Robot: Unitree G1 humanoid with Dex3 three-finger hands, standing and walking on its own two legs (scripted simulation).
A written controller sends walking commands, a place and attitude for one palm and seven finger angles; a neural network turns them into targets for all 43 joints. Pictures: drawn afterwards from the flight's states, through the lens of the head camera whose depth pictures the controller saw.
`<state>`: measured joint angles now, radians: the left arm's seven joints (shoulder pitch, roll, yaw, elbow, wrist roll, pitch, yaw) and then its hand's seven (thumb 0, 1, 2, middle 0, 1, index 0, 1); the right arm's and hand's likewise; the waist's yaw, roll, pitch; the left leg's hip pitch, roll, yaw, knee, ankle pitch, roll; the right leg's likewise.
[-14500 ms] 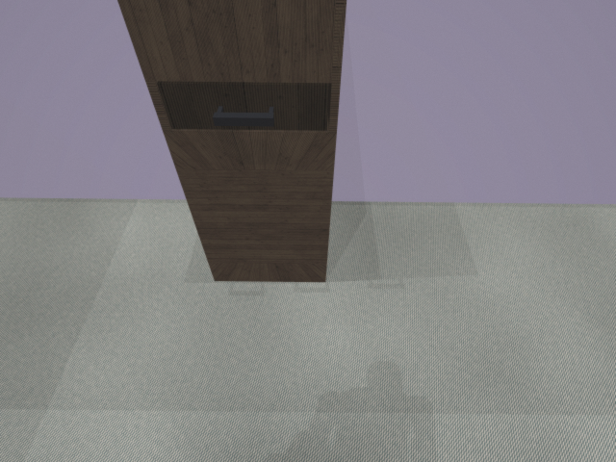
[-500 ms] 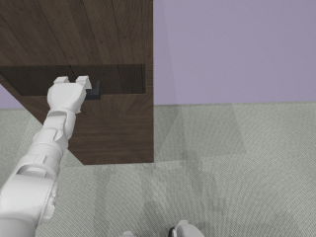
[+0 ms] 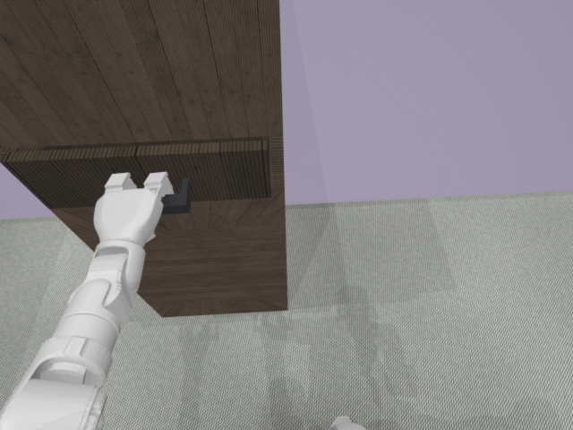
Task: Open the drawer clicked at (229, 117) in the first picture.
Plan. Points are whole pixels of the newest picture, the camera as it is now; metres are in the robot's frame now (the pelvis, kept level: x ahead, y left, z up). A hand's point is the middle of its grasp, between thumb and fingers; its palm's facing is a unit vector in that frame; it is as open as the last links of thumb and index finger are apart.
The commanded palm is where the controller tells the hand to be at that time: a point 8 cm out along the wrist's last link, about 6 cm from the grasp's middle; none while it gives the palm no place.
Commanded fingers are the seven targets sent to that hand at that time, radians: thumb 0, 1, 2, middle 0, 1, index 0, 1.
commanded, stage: pull the drawer open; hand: left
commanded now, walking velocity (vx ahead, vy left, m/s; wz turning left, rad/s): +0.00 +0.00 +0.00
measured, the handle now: (146, 195) +0.46 +0.22 +0.03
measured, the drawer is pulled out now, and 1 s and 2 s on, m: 0.02 0.03 0.02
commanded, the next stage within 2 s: relax the arm and regain balance in 1.94 s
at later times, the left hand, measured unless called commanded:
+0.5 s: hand (141, 233) +0.41 +0.23 +0.00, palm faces -0.03 -0.01 -1.00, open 5.6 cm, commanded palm +0.39 +0.24 +0.05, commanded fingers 0.00 0.90 0.90 -0.40 -1.35 -0.40 -1.35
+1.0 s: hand (141, 232) +0.41 +0.23 +0.00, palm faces -0.03 +0.00 -1.00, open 5.6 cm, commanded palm +0.38 +0.23 +0.05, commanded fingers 0.00 0.90 0.90 -0.40 -1.35 -0.40 -1.35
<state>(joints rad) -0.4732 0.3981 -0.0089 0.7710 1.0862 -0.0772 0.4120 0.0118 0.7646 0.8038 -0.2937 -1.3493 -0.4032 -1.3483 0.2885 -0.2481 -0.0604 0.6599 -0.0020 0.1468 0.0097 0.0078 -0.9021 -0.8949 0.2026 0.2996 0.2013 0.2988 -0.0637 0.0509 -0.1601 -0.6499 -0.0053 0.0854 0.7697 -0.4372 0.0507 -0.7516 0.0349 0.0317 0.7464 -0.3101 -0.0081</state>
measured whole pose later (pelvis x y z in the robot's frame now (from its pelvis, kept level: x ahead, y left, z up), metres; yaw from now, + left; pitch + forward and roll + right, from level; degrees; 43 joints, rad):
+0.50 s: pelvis +0.00 -0.01 +0.00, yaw +4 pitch +16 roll +0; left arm -0.62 0.38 -0.11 0.91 1.11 -0.07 0.40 0.01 0.75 0.78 -0.35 -1.34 -0.38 -1.34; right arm 0.23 -0.23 -0.03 0.67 -0.01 0.14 -0.03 0.00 -0.90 -0.89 0.20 0.30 0.20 0.30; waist -0.03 0.04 -0.13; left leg -0.65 -0.02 0.02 0.79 -0.43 0.04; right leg -0.72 0.01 -0.04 0.77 -0.33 -0.02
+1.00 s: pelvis -0.05 -0.02 -0.01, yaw +3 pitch +19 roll +0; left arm -0.77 0.49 -0.04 1.09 1.10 -0.13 0.42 0.00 0.75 0.82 -0.36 -1.35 -0.37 -1.34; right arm 0.36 -0.28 -0.04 0.72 -0.01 0.09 -0.03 0.01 -0.90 -0.89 0.20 0.30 0.20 0.30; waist -0.12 0.04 -0.13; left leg -0.80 -0.02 0.03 0.87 -0.40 0.03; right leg -0.87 0.02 -0.03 0.82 -0.28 -0.03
